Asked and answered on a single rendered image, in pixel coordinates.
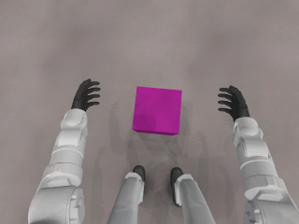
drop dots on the left robot foot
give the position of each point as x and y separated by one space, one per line
140 171

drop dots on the robot foot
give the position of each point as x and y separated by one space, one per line
176 172
140 171

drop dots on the robot left forearm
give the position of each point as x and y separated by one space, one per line
68 153

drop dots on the left robot hand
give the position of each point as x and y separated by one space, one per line
81 98

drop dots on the robot right forearm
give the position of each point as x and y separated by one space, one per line
260 177

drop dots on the right robot foot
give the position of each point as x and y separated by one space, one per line
176 172

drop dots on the right robot hand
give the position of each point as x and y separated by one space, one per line
239 108

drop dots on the carton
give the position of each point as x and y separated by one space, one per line
157 111

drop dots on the left robot upper arm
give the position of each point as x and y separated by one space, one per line
58 205

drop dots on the right robot upper arm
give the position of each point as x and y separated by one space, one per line
258 211

